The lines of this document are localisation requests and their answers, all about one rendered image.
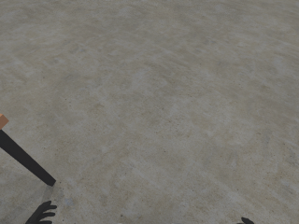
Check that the table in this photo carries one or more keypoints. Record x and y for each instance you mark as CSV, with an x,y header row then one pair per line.
x,y
15,151

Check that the left robot hand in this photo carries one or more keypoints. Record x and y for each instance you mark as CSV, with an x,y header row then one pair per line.
x,y
38,214

